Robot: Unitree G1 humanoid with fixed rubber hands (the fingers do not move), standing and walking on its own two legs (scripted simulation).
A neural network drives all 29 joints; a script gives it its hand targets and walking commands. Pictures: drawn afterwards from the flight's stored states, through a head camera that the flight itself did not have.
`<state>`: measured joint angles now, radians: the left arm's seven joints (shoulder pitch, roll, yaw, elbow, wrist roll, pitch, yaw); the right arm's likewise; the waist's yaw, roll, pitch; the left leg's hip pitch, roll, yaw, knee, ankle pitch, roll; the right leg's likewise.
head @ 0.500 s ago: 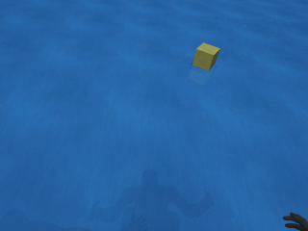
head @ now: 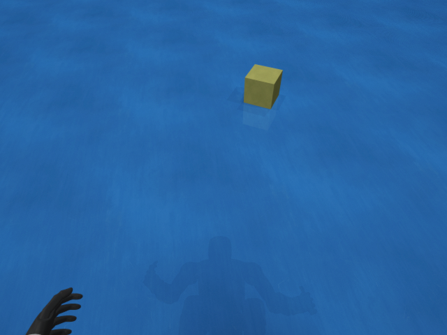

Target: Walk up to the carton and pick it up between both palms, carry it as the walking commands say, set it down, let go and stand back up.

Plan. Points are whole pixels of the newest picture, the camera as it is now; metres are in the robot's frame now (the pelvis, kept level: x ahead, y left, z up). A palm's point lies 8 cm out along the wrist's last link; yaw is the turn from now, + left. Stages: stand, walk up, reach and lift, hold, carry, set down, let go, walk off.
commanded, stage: walk up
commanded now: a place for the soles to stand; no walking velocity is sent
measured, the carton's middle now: (262, 86) +1.84 -0.28 -0.66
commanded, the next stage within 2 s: none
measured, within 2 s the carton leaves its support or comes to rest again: neither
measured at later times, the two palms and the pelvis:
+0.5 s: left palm (100, 205) +0.44 +0.32 -0.08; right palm (410, 221) +0.35 -0.37 -0.04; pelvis +0.30 -0.01 +0.00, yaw -3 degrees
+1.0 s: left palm (143, 146) +0.63 +0.24 -0.07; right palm (378, 133) +0.66 -0.44 -0.07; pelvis +0.57 -0.11 +0.00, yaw +0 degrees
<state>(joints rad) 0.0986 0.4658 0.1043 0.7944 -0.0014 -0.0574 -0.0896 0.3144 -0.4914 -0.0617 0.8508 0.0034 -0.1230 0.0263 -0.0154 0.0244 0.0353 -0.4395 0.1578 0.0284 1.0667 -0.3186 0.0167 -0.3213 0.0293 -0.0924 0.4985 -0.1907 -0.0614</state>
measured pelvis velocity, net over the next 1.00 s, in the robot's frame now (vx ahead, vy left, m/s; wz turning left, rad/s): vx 0.57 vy -0.11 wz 0.01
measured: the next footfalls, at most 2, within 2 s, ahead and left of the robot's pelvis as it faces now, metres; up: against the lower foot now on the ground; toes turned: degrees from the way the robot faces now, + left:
left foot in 0.24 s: +0.34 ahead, +0.12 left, +0.00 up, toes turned +10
right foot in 0.66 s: +0.57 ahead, -0.20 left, +0.00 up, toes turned -9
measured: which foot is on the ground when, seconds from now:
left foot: up 0.00-0.22, down 0.24-0.68, up 0.70-1.00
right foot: down 0.00-0.24, up 0.26-0.64, down 0.66-1.00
